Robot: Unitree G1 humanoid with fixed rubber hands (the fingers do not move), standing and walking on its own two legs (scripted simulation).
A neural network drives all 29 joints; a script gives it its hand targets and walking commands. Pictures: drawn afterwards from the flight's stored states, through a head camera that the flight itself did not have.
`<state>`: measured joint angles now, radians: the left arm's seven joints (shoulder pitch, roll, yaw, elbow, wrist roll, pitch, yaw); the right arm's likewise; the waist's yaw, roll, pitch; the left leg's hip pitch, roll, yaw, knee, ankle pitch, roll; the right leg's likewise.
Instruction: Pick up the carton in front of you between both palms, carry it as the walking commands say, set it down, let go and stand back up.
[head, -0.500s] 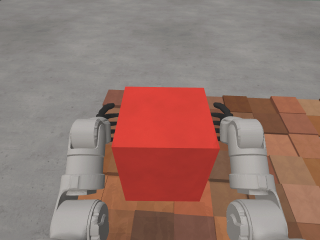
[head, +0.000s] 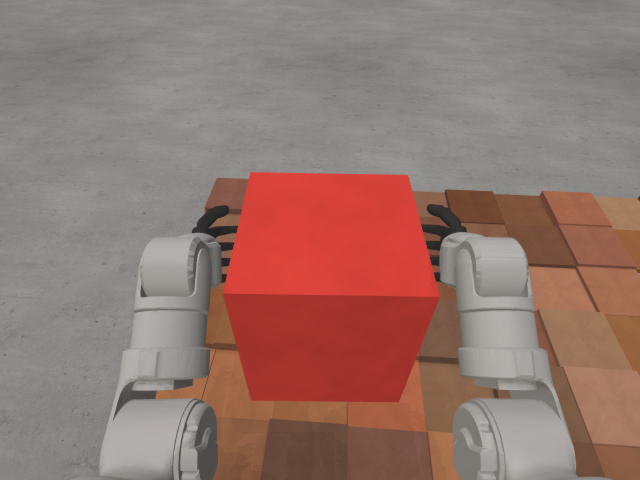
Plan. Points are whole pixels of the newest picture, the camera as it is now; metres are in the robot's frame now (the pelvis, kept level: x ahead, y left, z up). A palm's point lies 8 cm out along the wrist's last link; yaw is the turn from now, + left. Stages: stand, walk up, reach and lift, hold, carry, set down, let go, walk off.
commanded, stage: carry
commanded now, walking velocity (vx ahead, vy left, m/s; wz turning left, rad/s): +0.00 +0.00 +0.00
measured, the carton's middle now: (327, 291) +0.35 +0.00 +0.04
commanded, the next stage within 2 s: none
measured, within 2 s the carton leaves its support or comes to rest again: neither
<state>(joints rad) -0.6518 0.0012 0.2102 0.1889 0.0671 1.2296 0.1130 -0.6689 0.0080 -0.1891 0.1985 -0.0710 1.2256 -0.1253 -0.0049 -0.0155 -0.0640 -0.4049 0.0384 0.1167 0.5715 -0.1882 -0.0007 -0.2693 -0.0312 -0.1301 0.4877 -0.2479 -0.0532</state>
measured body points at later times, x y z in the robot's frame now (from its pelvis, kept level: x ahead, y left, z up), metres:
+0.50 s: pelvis +0.00 +0.00 +0.00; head -0.01 -0.01 +0.45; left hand +0.36 +0.15 +0.12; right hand +0.36 -0.15 +0.12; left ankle +0.07 +0.13 -0.72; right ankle +0.01 -0.08 -0.74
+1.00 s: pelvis +0.16 +0.03 +0.02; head +0.17 +0.04 +0.47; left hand +0.54 +0.19 +0.15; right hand +0.53 -0.12 +0.14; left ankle +0.07 +0.13 -0.72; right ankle +0.26 -0.08 -0.69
